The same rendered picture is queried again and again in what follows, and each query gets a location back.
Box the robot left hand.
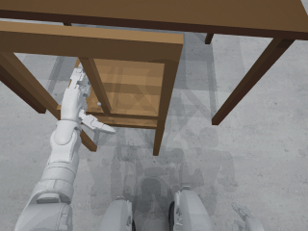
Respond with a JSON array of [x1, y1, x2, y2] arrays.
[[61, 63, 116, 135]]

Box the left robot forearm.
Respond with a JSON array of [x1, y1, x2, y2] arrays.
[[13, 119, 82, 231]]

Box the robot right hand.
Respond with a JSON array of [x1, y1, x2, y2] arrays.
[[231, 202, 265, 231]]

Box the robot left shin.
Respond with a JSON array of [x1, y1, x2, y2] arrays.
[[115, 196, 132, 231]]

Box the table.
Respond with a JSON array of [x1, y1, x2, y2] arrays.
[[0, 0, 308, 126]]

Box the robot shin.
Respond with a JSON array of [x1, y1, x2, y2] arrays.
[[115, 196, 132, 231], [173, 186, 192, 231]]

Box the robot right shin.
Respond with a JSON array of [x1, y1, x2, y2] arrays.
[[173, 186, 192, 231]]

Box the chair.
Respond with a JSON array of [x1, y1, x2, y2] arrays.
[[0, 20, 184, 156]]

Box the left robot upper arm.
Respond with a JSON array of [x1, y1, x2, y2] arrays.
[[16, 202, 73, 231]]

